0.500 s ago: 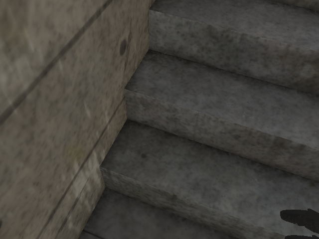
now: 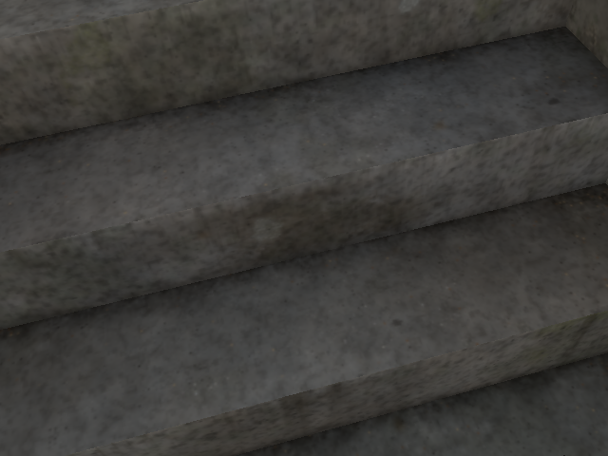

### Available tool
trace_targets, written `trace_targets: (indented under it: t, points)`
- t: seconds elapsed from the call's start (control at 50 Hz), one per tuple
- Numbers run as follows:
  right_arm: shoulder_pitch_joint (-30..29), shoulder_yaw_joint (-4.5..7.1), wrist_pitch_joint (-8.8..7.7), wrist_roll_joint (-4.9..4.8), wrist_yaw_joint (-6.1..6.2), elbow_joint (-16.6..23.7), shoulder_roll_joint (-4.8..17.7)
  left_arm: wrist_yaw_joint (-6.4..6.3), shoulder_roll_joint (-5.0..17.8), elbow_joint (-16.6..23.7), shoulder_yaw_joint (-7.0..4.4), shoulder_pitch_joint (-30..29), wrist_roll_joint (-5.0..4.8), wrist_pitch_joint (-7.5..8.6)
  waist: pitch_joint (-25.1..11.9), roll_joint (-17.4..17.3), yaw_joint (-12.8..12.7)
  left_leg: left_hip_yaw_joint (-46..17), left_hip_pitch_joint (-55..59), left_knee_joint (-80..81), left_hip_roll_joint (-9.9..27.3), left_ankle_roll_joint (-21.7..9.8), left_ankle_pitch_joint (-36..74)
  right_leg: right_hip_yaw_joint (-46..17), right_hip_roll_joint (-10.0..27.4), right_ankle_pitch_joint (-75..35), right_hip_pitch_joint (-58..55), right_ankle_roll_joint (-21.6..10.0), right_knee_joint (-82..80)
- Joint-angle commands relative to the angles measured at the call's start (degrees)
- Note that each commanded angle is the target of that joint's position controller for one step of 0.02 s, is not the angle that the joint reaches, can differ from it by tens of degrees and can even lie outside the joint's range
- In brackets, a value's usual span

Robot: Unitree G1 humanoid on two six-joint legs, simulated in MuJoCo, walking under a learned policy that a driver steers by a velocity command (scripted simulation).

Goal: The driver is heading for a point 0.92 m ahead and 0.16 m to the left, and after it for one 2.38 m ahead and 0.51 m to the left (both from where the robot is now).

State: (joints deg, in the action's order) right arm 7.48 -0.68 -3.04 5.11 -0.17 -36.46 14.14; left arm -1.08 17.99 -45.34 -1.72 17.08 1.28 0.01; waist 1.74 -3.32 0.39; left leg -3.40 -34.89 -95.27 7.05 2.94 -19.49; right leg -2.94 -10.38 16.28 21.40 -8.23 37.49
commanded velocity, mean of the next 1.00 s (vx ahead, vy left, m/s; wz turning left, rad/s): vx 1.00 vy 0.00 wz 0.18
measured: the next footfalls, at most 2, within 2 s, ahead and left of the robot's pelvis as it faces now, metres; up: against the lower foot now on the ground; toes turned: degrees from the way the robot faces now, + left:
left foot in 0.30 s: +0.33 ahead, +0.05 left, +0.19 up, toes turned -14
right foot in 0.60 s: +0.58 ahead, -0.27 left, +0.38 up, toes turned -7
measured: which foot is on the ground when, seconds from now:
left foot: up 0.00-0.28, down 0.30-0.64, up 0.66-1.00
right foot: down 0.00-0.28, up 0.30-0.58, down 0.60-1.00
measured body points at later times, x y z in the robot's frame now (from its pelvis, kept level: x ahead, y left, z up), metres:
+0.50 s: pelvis +0.36 -0.06 +0.20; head +0.38 -0.09 +0.65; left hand +0.71 +0.01 +0.25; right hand +0.26 -0.31 +0.06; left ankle +0.29 +0.06 -0.53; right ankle +0.39 -0.21 -0.28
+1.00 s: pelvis +0.71 -0.14 +0.41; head +0.75 -0.14 +0.86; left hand +0.58 +0.10 +0.29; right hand +1.07 -0.23 +0.43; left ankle +0.83 -0.04 -0.09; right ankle +0.55 -0.27 -0.32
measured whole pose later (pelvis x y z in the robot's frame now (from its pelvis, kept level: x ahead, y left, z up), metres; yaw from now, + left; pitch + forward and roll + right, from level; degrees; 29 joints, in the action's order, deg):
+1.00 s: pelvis +0.71 -0.14 +0.41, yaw +13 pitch +4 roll +2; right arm -12.9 -0.7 1.8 -0.3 0.1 -25.6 8.0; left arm -3.2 13.5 -58.6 -1.6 29.1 -1.0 6.9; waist 0.3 0.9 -1.4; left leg 6.4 -70.5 -98.4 -4.0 -9.5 -22.7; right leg 18.7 5.4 9.2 -5.6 -0.5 14.3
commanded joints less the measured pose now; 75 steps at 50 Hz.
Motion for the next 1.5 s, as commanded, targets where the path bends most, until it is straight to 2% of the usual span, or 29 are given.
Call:
trace_targets:
  t: [0.02, 0.14, 0.2, 0.26, 0.28, 0.3, 0.32, 0.38, 0.46, 0.54, 0.58, 0.62, 0.64, 0.66, 0.72, 0.82, 0.94, 0.98, 1.0, 1.04, 1.06, 1.08, 1.16, 1.26, 1.32, 1.36, 1.4, 1.42, 1.5]
  points:
    - [1.3, -0.50, 1.07, 0.53, 0.10, 6.8, 2.2, -0.35, 9.4, 1.6, -1.83, 1.2, 0.42, 3.13, -2.6, 4.4, 2.4, 3.9, -19.8, -13.7, -0.6, -1.4, -1.6, -24.7, 14.9, -24.7, -8.5, -4.1, -17.3]
    - [-26.2, -4.62, 0.38, 1.76, 1.38, 22.2, -6.8, -1.33, 6.3, -4.7, -1.45, 11.9, 0.51, 3.74, 3.5, 2.3, -3.7, 5.7, -38.3, -20.7, -5.7, -5.5, -18.6, -29.6, 13.6, -21.5, -5.1, -6.0, -28.6]
    - [-9.0, -2.86, 1.04, 0.63, 2.24, 15.9, -1.8, -1.95, 5.7, 0.1, -1.77, -0.7, -1.72, 3.82, -5.7, 3.7, 6.3, 14.8, 0.1, 6.7, -9.1, -5.9, -8.5, -11.1, 12.7, -91.7, -0.3, -4.7, -28.6]
    - [13.5, 1.39, 1.53, -2.93, 5.27, 9.3, 4.8, -2.41, 12.9, -0.4, -6.63, 1.2, -2.26, 7.81, -22.9, 12.8, 14.9, -3.5, 19.8, 30.9, -9.9, -11.5, -19.7, -15.4, 21.6, -141.5, -17.2, -0.4, 9.1]
    - [23.0, 3.47, 0.37, -4.76, 3.58, 2.2, 10.6, -1.68, 12.3, 2.8, -7.26, -6.9, -3.95, 8.27, -27.7, -5.2, 21.1, -2.6, 33.3, 47.9, -9.7, -15.0, -6.2, -8.7, 10.9, -123.7, -11.3, 3.8, 33.6]
    - [23.3, 5.15, 1.18, -4.42, 2.74, -5.9, 11.1, -0.16, 3.0, 6.4, -4.88, -14.2, -0.41, 8.88, -25.1, -25.1, 18.2, -19.3, 42.3, 60.5, -4.3, -21.4, 10.1, -9.2, -4.1, -25.4, 11.1, 7.6, 59.3]
    - [15.2, 4.02, 2.21, -3.43, 3.55, -5.9, 4.2, 1.40, -5.6, 12.4, -1.51, -13.1, 4.23, 9.05, -24.1, -25.3, 7.1, -42.8, 37.6, 63.0, 1.7, -26.3, 25.1, -16.9, -7.4, -4.3, 25.7, 6.1, 79.3]
    - [9.8, 2.73, -1.02, -2.76, 3.93, -10.9, -5.1, 1.87, -12.2, 18.7, 3.08, -15.7, 5.66, 6.33, -2.3, 5.6, -3.2, -32.7, 24.4, 67.7, 2.3, -19.7, 4.1, -16.7, 1.9, 6.5, 46.4, 2.0, 93.6]
    - [8.4, 2.77, -4.60, -4.11, 1.37, -12.5, 0.0, -0.68, -10.5, 25.0, 4.81, -26.0, 3.67, 3.99, 8.9, 8.5, -5.4, -11.9, -1.0, 84.4, -4.3, -16.5, 22.1, 3.8, 8.0, 7.7, 35.4, 4.4, 67.4]
    - [21.9, 6.19, -4.22, -4.27, 3.18, -15.1, 6.8, 0.33, -11.8, 34.1, 6.01, -37.0, 5.02, 3.59, 0.4, -0.7, 2.8, -14.1, 24.4, 91.4, 0.5, -18.4, 26.1, 0.6, 16.2, 20.2, 43.8, 1.9, 60.9]
    - [21.8, 6.03, -3.25, -6.76, 2.48, -11.9, 6.0, 1.01, -12.4, 29.5, 5.95, -28.9, -0.85, 4.35, -14.9, 4.8, 0.1, -10.2, 7.4, 87.6, -4.3, -18.3, 59.5, 9.5, 7.9, 16.0, -9.5, 3.5, 27.2]
    - [13.8, 9.97, -6.38, -8.85, -1.25, -8.8, 17.0, -0.73, -2.7, 21.4, -0.53, -1.0, 0.82, 2.75, -32.6, 1.0, -15.7, -12.4, 7.8, 57.7, -0.7, -16.2, 97.4, -1.8, 10.1, 19.2, -31.0, 2.2, 24.9]
    - [9.1, 9.47, -7.55, -8.96, -2.82, -5.4, 13.6, -1.57, 5.2, 19.5, -3.55, 4.6, 3.46, 3.12, -39.1, 19.0, -18.0, -9.4, 4.1, 31.4, -8.6, -12.1, 66.0, -27.5, 21.6, 36.3, -32.5, -1.2, 6.1]
    - [1.1, 8.40, -7.43, -6.44, -2.92, -2.3, 5.7, -2.09, 7.2, 16.4, -4.16, 4.2, 2.26, 2.97, -35.1, 30.5, -17.5, -8.6, -5.8, 4.8, -15.2, -11.3, 24.5, -47.5, 29.5, 32.2, -27.2, -2.9, -9.6]
    - [-0.3, 4.89, -4.51, -1.53, -0.74, 3.5, -6.1, -1.20, -3.2, 7.9, -1.79, -10.8, 0.24, 6.08, -8.6, 7.4, -2.7, -5.5, -22.6, -22.4, -8.4, -11.2, 21.8, -29.6, 29.3, 22.6, -5.8, -4.1, -7.9]
    - [-7.3, 1.47, 1.22, -5.75, 0.63, 9.3, -9.9, 0.23, -10.2, -7.8, 0.03, -1.0, 2.10, 10.26, 5.0, 3.9, 3.1, -5.3, -40.2, -35.8, -7.8, -11.2, 0.9, -3.2, 29.9, -4.9, -3.7, 2.2, -20.5]
    - [-19.3, 0.20, 5.19, -6.43, 0.74, 14.7, -5.8, -1.46, 1.9, -8.4, -0.63, 3.1, -0.61, 9.03, 5.5, 0.5, 6.0, 12.7, -22.7, -4.3, -8.2, -12.9, -3.9, 20.9, 22.4, -34.8, 1.5, 3.2, -40.8]
    - [-3.9, 1.78, 6.72, -6.05, -1.06, 6.4, 0.1, -4.96, 10.2, -2.1, -1.42, 1.3, -5.37, 9.17, -12.7, 1.2, 10.5, 21.2, 14.8, 3.6, -17.6, -11.9, 0.9, 22.5, 21.1, -101.3, 2.9, 0.5, -25.5]
    - [11.4, 2.88, 6.70, -4.37, 0.71, 5.2, 0.6, -3.20, 19.7, 1.1, -4.38, -4.2, -4.48, 8.86, -23.1, 8.2, 17.7, 18.8, 19.7, 5.3, -15.7, -11.9, -3.8, 18.7, 27.2, -127.5, -9.1, -0.2, -8.1]
    - [16.3, 6.02, 5.27, -4.09, 0.03, 4.5, 6.9, 1.38, 14.1, 4.9, -4.76, -7.0, -4.39, 8.30, -25.4, 14.5, 17.4, 7.6, 26.2, 37.8, -17.6, -15.2, -9.8, 14.0, 24.2, -107.7, -14.9, -0.8, 26.2]
    - [3.6, 7.97, 3.77, -7.05, -1.07, 3.8, 8.1, 3.40, 2.5, 8.4, -3.06, -6.5, -0.48, 8.15, -14.0, 4.6, 8.1, -11.1, 26.1, 56.8, -17.1, -17.9, -3.0, 6.5, 13.5, -21.2, 5.8, 2.5, 47.0]
    - [-0.2, 8.67, 4.22, -5.34, -0.48, 4.7, 13.2, 4.04, -1.3, 16.2, -1.62, -5.8, 2.60, 8.58, -16.6, -8.2, 2.6, -43.6, 33.0, 67.9, -5.5, -25.6, 4.5, 0.2, 5.0, -9.5, 29.2, 6.3, 73.4]
    - [13.5, 7.10, -1.73, -2.19, 0.11, -7.6, 8.7, -0.63, -16.3, 26.2, 5.05, -20.9, 4.45, 8.25, 2.1, 6.7, 0.6, -38.6, 20.8, 72.4, -4.3, -22.9, 8.4, -4.1, 8.7, 2.1, 56.6, 3.1, 108.6]
    - [8.0, 6.17, -2.74, -3.65, -1.27, -12.1, 5.7, -2.78, -12.7, 33.4, 6.32, -35.3, 3.56, 6.74, 8.6, 3.3, -4.4, -12.9, -2.8, 89.3, -8.0, -15.8, 23.9, 3.7, 13.8, 20.2, 45.3, 3.2, 73.3]
    - [2.4, 9.73, -1.78, -7.32, 0.13, -7.0, 13.6, -3.17, -5.9, 22.0, 1.63, -12.2, -0.88, 4.73, -21.3, 1.0, -11.2, -10.8, -6.7, 80.3, -6.5, -18.6, 101.3, 11.3, 7.0, -1.3, -20.2, 4.5, 44.0]
    - [-8.5, 11.59, -3.32, -5.49, -0.89, -1.7, 14.0, -2.79, 3.4, 14.7, -1.62, 8.2, -0.44, 5.94, -34.6, 16.4, -21.3, -5.7, 5.8, 31.4, -14.6, -9.2, 87.0, -7.4, 14.2, 8.2, -30.6, 2.7, 5.1]
    - [-2.2, 6.86, -5.42, 0.02, -1.94, 3.0, -4.4, -0.53, 0.4, 10.1, -1.73, -3.0, -1.75, 5.73, -20.1, 17.3, -4.9, -7.4, -18.6, -11.1, -13.2, -8.8, 3.9, -13.8, 28.3, -60.0, -30.8, -0.8, 12.8]
    - [0.5, 7.90, -3.67, -0.77, -2.24, 2.3, 0.9, -1.59, 1.2, 10.9, -3.06, -2.7, -0.80, 6.08, -25.8, 9.4, -5.2, -6.3, -25.7, -21.7, -13.4, -8.8, 6.3, -27.3, 32.6, -47.5, -36.9, -3.8, 3.5]
    - [-6.4, 3.15, 1.67, -1.46, -1.02, 6.6, -6.1, -1.20, -6.5, -0.9, -1.35, -1.5, 1.12, 7.78, 1.5, 2.5, 1.5, -6.1, -48.1, -37.1, -10.3, -11.7, -3.6, -7.2, 28.9, -20.3, -22.4, 3.0, -11.5]
Keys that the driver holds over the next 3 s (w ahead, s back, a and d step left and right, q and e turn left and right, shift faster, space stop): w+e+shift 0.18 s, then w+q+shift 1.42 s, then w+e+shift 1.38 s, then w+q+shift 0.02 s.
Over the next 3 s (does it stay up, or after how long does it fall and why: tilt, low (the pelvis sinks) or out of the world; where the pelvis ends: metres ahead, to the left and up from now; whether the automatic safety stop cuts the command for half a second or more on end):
stays up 1.97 0.39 1.40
